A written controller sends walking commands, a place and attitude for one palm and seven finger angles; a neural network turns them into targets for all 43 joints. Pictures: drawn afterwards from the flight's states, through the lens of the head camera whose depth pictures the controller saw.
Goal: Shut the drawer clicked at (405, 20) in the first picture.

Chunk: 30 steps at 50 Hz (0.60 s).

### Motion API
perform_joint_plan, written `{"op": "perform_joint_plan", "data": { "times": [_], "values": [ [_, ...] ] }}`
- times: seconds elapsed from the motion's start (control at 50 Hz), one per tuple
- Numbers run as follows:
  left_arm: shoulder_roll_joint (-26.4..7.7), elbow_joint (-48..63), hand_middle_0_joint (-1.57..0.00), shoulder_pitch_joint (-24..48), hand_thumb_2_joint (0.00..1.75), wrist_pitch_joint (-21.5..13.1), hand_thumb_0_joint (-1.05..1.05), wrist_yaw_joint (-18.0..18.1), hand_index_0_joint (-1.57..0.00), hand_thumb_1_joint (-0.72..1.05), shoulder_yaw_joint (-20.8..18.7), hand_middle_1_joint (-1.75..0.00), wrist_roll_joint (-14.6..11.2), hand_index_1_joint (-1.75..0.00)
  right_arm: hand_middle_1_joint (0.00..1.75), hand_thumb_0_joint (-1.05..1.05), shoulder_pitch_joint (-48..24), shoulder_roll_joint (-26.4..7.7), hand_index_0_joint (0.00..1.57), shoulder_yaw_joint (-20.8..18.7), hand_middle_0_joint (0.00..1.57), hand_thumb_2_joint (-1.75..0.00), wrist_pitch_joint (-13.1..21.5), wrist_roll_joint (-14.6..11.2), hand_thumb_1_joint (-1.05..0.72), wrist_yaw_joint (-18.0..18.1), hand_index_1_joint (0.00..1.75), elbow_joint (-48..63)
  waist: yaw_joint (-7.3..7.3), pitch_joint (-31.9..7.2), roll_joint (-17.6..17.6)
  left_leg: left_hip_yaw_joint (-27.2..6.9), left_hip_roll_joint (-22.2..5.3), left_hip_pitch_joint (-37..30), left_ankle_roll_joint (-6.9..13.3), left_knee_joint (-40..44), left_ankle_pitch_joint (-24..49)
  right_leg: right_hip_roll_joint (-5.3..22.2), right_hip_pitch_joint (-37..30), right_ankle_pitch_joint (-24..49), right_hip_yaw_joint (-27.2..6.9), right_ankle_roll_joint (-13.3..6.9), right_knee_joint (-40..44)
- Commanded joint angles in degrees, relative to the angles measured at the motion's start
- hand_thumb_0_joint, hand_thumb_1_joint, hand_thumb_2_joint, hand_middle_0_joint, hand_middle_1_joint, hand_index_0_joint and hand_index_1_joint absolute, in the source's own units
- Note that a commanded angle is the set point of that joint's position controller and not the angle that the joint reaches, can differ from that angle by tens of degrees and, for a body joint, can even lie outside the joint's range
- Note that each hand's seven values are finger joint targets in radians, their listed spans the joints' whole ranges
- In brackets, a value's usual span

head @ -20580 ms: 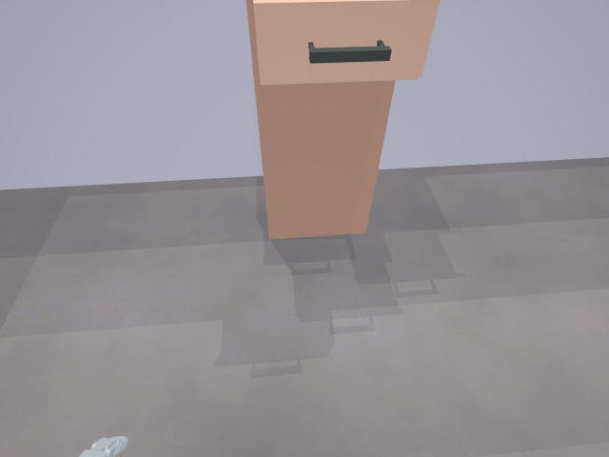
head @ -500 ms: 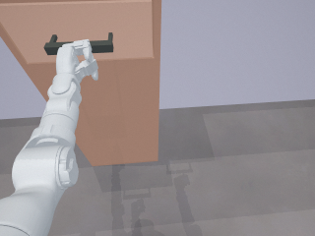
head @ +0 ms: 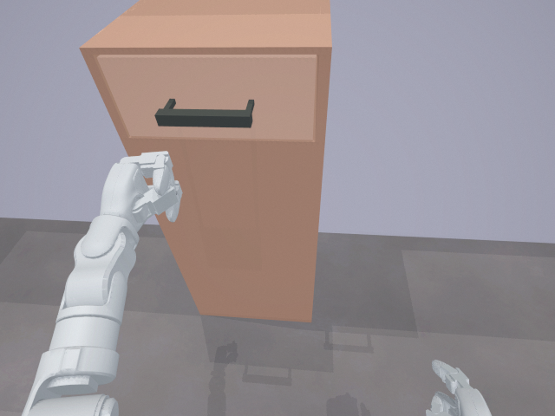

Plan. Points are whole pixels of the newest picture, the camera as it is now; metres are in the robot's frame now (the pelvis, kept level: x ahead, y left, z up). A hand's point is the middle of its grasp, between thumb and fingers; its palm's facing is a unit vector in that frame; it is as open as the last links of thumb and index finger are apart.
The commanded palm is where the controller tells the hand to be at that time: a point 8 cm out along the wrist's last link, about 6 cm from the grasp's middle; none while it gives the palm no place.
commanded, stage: draw the hand back to the body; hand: left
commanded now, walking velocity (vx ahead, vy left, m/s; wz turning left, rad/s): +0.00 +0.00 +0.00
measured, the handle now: (207, 111) +0.59 +0.17 +0.16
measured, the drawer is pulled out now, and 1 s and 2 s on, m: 0.00 0.00 0.00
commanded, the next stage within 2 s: step back with the hand held close in 0.92 s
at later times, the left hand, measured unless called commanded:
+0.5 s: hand (99, 270) +0.23 +0.21 +0.17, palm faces +0.28 -0.91 -0.30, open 3.3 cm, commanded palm +0.18 +0.26 +0.18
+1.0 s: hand (35, 332) +0.17 +0.25 +0.16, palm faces +0.38 -0.85 -0.36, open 3.3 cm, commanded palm +0.12 +0.30 +0.18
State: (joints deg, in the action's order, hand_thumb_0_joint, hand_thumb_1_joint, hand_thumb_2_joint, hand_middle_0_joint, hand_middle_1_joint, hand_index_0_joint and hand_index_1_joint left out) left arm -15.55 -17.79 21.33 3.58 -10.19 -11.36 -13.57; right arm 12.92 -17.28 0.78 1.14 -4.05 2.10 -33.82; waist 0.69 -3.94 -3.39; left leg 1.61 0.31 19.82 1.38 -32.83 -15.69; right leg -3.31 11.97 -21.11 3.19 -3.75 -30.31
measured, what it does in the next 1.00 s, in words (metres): stands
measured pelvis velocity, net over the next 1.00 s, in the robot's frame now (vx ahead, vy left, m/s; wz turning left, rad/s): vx -0.01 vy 0.02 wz -0.01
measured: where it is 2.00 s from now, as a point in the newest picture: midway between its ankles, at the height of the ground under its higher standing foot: outside the picture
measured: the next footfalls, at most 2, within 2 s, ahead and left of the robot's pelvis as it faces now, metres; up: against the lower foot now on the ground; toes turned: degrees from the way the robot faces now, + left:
none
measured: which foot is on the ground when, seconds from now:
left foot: down 0.00-1.00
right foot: down 0.00-1.00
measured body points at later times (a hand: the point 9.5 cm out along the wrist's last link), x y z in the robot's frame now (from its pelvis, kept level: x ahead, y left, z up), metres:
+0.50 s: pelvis -0.02 +0.00 +0.01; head -0.03 -0.03 +0.46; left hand +0.21 +0.26 +0.19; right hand +0.15 -0.22 -0.09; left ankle +0.01 +0.11 -0.73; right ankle -0.06 -0.07 -0.73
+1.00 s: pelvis -0.01 +0.02 +0.01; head -0.03 -0.01 +0.46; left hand +0.14 +0.30 +0.18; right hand +0.19 -0.20 -0.07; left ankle +0.01 +0.11 -0.73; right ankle -0.06 -0.07 -0.73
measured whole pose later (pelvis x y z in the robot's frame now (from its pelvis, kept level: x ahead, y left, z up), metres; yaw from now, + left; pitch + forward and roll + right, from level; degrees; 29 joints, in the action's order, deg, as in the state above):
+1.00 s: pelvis -0.01 +0.02 +0.01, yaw +0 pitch -4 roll -1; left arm -17.4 23.6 -29.4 -7.5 4.8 -14.9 -4.6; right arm 9.7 -13.5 1.3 3.4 -0.2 3.6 -35.3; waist 4.4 1.3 -4.4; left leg 2.2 1.1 8.2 2.4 -23.3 -10.8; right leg -2.8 -0.3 -15.0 2.3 -2.5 -18.9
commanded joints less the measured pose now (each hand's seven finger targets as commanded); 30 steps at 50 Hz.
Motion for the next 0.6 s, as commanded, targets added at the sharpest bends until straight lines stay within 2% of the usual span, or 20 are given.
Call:
{"op": "perform_joint_plan", "data": {
  "times": [0.0, 0.02, 0.04, 0.06, 0.08, 0.1, 0.18, 0.2, 0.22, 0.24, 0.32, 0.36, 0.4, 0.42, 0.46, 0.5, 0.52, 0.58],
  "values": [
    [-13.5, 11.7, -1.40, 16.2, 0.90, 0.4, 0.00, -0.8, -1.40, 0.90, -6.4, -1.60, -2.2, -1.60, 0.30, 0.00, -4.6, -6.0, 0.20, -1.3, 0.20, -0.90, 2.4, -0.7, -0.90, 1.1, 0.30, 8.3, -0.23, -12.5, 7.9, -1.7, 1.1, -12.7, 2.7, 1.2, 15.9, 2.4, 1.1, 31.8, -3.9, 5.4, 4.1],
    [-12.7, 12.0, -1.40, 14.2, 0.90, 1.6, 0.00, -1.2, -1.40, 0.90, -6.2, -1.60, -2.4, -1.60, 0.30, 0.00, -6.0, -5.6, 0.20, -0.9, 0.20, -0.90, 2.2, -1.0, -0.90, 1.2, 0.30, 9.0, 0.21, -11.5, 7.6, -1.6, 1.2, -12.0, 2.5, 1.6, 15.1, 2.9, 0.8, 31.8, -4.2, 5.6, 4.3],
    [-15.5, 20.8, -1.40, 13.1, 0.90, -4.2, 0.00, 4.4, -1.40, 0.90, -4.9, -1.60, 3.3, -1.60, 0.30, 0.00, -7.7, -4.1, 0.20, -0.8, 0.20, -0.90, 2.4, 0.2, -0.90, 1.2, 0.30, 9.2, 0.62, -5.6, 6.7, -1.0, 0.9, -12.1, 1.9, 3.9, 13.0, 3.9, 3.2, 29.0, -5.7, 5.2, 7.6],
    [-12.8, 17.4, -1.40, 6.5, 0.90, -5.6, 0.00, 7.1, -1.40, 0.90, -4.3, -1.60, 4.0, -1.60, 0.30, 0.00, -7.7, -4.1, 0.20, -0.6, 0.20, -0.90, 2.1, 0.6, -0.90, 1.1, 0.30, 8.4, 0.39, -5.0, 7.0, -1.3, 0.6, -12.3, 1.7, 4.6, 11.4, 3.9, 2.0, 26.8, -5.5, 5.2, 8.2],
    [-10.6, 18.3, -1.40, 2.3, 0.90, -5.9, 0.00, 8.0, -1.40, 0.90, -2.7, -1.60, 4.2, -1.60, 0.30, 0.00, -8.4, -3.8, 0.20, -0.4, 0.20, -0.90, 1.8, 0.5, -0.90, 0.8, 0.30, 8.9, 0.78, -4.5, 7.1, -1.4, 0.3, -12.3, 1.8, 4.9, 11.0, 4.1, 1.7, 26.3, -5.6, 5.7, 8.5],
    [-11.2, 21.2, -1.40, 0.5, 0.90, -6.4, 0.00, 8.9, -1.40, 0.90, -2.4, -1.60, 4.6, -1.60, 0.30, 0.00, -8.6, -4.0, 0.20, -0.5, 0.20, -0.90, 1.4, 0.6, -0.90, 0.6, 0.30, 9.0, 1.01, -5.7, 7.0, -1.3, 0.1, -13.1, 1.8, 5.1, 11.2, 4.2, 0.1, 26.3, -5.8, 5.9, 9.1],
    [-12.5, 32.0, -1.40, 1.7, 0.90, -9.3, 0.00, 12.1, -1.40, 0.90, -2.5, -1.60, 6.6, -1.60, 0.30, 0.00, -10.0, -3.3, 0.20, -0.2, 0.20, -0.90, 1.6, 1.2, -0.90, 0.8, 0.30, 9.0, 0.40, -6.6, -1.2, -1.2, -0.1, -18.6, 1.5, 7.5, 12.4, 3.3, -1.1, 21.9, -5.5, 3.8, 11.6],
    [-13.2, 33.5, -1.40, 1.1, 0.90, -9.9, 0.00, 12.7, -1.40, 0.90, -2.6, -1.60, 6.8, -1.60, 0.30, 0.00, -10.2, -3.5, 0.20, -0.2, 0.20, -0.90, 1.8, 1.5, -0.90, 1.0, 0.30, 8.7, 0.35, -6.1, 0.0, -1.2, -0.2, -19.1, 1.6, 7.8, 12.0, 3.1, -0.9, 20.5, -5.6, 3.8, 12.6],
    [-13.9, 36.7, -1.40, 1.9, 0.90, -10.7, 0.00, 13.4, -1.40, 0.90, -3.1, -1.60, 7.1, -1.60, 0.30, 0.00, -10.7, -3.4, 0.20, -0.2, 0.20, -0.90, 2.2, 1.7, -0.90, 1.2, 0.30, 8.8, 0.32, -7.0, -2.2, -1.3, -0.2, -20.4, 1.5, 8.6, 12.1, 3.1, -1.4, 19.6, -5.5, 3.4, 13.1],
    [-13.9, 37.6, -1.40, 0.1, 0.90, -11.2, 0.00, 14.0, -1.40, 0.90, -3.4, -1.60, 7.5, -1.60, 0.30, 0.00, -10.7, -3.2, 0.20, -0.2, 0.20, -0.90, 2.6, 2.0, -0.90, 1.3, 0.30, 8.5, 0.47, -6.9, -2.7, -1.3, -0.2, -21.3, 1.5, 8.9, 12.4, 3.0, -1.6, 19.5, -5.3, 3.2, 13.5],
    [-13.3, 40.0, -1.40, -10.5, 0.90, -12.7, 0.00, 15.1, -1.40, 0.90, -4.3, -1.60, 7.9, -1.60, 0.30, 0.00, -10.9, -2.9, 0.20, -0.5, 0.20, -0.90, 3.2, 2.7, -0.90, 1.5, 0.30, 7.7, 1.30, -6.9, 0.8, -1.5, -0.3, -22.2, 1.6, 10.2, 14.3, 3.0, -4.2, 20.4, -4.8, 3.1, 14.2],
    [-11.7, 39.3, -1.40, -17.6, 0.90, -12.9, 0.00, 14.9, -1.40, 0.90, -4.0, -1.60, 7.8, -1.60, 0.30, 0.00, -11.1, -2.7, 0.20, -0.5, 0.20, -0.90, 3.0, 2.8, -0.90, 1.4, 0.30, 7.6, 1.71, -4.7, 2.1, -1.3, -0.4, -21.6, 1.5, 10.9, 14.4, 2.9, -4.5, 20.6, -4.5, 3.1, 14.8],
    [-11.8, 37.8, -1.40, -25.0, 0.90, -12.8, 0.00, 14.5, -1.40, 0.90, -5.2, -1.60, 7.6, -1.60, 0.30, 0.00, -11.5, -3.0, 0.20, -0.9, 0.20, -0.90, 2.7, 2.8, -0.90, 1.2, 0.30, 7.5, 2.29, -1.6, 5.9, -1.1, -0.7, -20.4, 1.6, 11.4, 13.8, 2.8, -3.8, 19.2, -4.6, 3.4, 16.2],
    [-10.9, 38.8, -1.40, -27.3, 0.90, -12.9, 0.00, 14.3, -1.40, 0.90, -4.8, -1.60, 7.4, -1.60, 0.30, 0.00, -11.4, -2.8, 0.20, -0.8, 0.20, -0.90, 2.4, 2.7, -0.90, 1.0, 0.30, 7.7, 2.14, -1.0, 5.2, -1.2, -0.7, -19.6, 1.7, 11.9, 13.4, 3.1, -4.6, 19.0, -4.5, 3.4, 15.8],
    [-11.7, 41.6, -1.40, -31.1, 0.90, -13.3, 0.00, 14.1, -1.40, 0.90, -6.3, -1.60, 7.4, -1.60, 0.30, 0.00, -11.6, -2.7, 0.20, -1.1, 0.20, -0.90, 2.2, 2.8, -0.90, 0.9, 0.30, 7.9, 2.52, -0.5, 5.5, -1.1, -0.7, -19.3, 1.7, 11.6, 13.8, 3.2, -4.7, 19.7, -4.7, 3.5, 15.9],
    [-13.3, 44.4, -1.40, -34.6, 0.90, -13.8, 0.00, 14.1, -1.40, 0.90, -8.2, -1.60, 7.6, -1.60, 0.30, 0.00, -11.8, -2.8, 0.20, -1.4, 0.20, -0.90, 2.4, 2.8, -0.90, 0.7, 0.30, 8.0, 2.93, -0.2, 3.6, -1.0, -0.8, -19.6, 1.6, 11.4, 14.2, 3.1, -4.3, 19.2, -4.9, 3.3, 16.5],
    [-12.9, 47.1, -1.40, -35.2, 0.90, -14.3, 0.00, 14.1, -1.40, 0.90, -8.0, -1.60, 7.6, -1.60, 0.30, 0.00, -11.6, -2.3, 0.20, -1.4, 0.20, -0.90, 2.6, 2.9, -0.90, 0.8, 0.30, 8.2, 2.71, -0.7, 1.6, -1.1, -0.8, -19.4, 1.5, 11.5, 13.9, 3.4, -4.8, 18.7, -4.7, 3.2, 16.0],
    [-14.4, 52.3, -1.40, -39.2, 0.90, -15.2, 0.00, 14.7, -1.40, 0.90, -10.1, -1.60, 7.9, -1.60, 0.30, 0.00, -11.3, -2.1, 0.20, -1.5, 0.20, -0.90, 3.5, 3.1, -0.90, 0.9, 0.30, 8.4, 2.91, -1.2, -0.7, -1.1, -0.8, -20.2, 1.4, 10.7, 14.8, 3.3, -4.0, 19.2, -4.7, 3.0, 16.2]
  ]
}}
